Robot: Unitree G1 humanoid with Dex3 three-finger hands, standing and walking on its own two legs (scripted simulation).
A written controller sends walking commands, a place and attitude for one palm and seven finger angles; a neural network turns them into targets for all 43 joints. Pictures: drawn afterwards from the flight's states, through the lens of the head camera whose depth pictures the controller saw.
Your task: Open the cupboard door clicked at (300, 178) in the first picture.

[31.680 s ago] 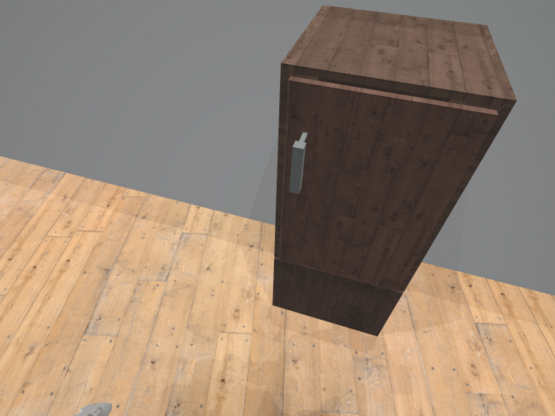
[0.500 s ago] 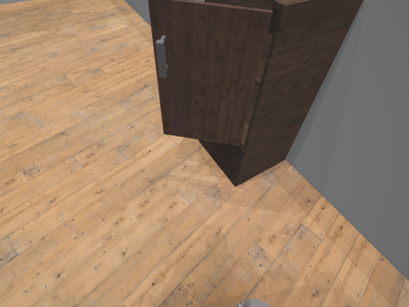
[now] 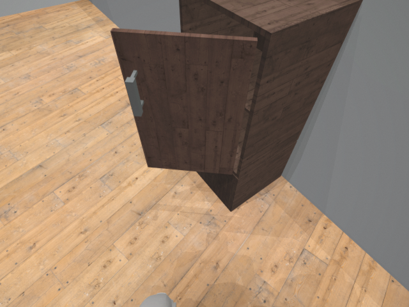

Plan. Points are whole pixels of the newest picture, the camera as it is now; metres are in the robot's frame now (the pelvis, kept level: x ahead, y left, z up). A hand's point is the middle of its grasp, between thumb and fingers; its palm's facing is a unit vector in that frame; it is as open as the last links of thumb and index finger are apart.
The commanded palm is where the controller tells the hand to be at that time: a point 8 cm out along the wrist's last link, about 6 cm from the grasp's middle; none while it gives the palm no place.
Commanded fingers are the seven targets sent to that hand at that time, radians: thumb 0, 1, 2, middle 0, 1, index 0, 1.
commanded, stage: come to a stop and stand still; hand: left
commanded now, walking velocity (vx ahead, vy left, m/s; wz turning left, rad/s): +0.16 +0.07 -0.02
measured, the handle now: (136, 93) +0.67 +0.25 +0.01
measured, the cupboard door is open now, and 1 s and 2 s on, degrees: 48 48 48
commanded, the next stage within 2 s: look again from close up in 1.46 s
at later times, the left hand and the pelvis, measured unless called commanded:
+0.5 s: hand (104, 305) +0.15 +0.24 -0.18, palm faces -0.01 -0.98 -0.20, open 7.4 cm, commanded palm none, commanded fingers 0.00 0.90 0.90 -0.20 -0.30 -0.20 -0.30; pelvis +0.07 +0.04 -0.01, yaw -4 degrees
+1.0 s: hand out of the picture +0.12 +0.15 -0.18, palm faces +0.00 -0.98 -0.19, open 7.3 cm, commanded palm none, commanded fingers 0.00 0.90 0.90 -0.20 -0.30 -0.20 -0.30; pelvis +0.07 -0.03 -0.01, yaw -2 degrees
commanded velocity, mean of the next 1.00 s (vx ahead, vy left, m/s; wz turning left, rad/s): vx -0.08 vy -0.06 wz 0.00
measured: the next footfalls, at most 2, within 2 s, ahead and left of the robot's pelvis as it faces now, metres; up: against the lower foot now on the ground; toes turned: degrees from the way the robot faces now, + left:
left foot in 0.12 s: +0.18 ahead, +0.15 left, +0.00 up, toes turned +5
right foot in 0.62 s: +0.07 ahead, -0.13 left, +0.00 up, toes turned -6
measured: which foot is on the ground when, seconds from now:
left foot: up 0.00-0.10, down 0.12-0.62, up 0.64-0.80, down 0.82-1.00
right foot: down 0.00-0.14, up 0.16-0.60, down 0.62-1.00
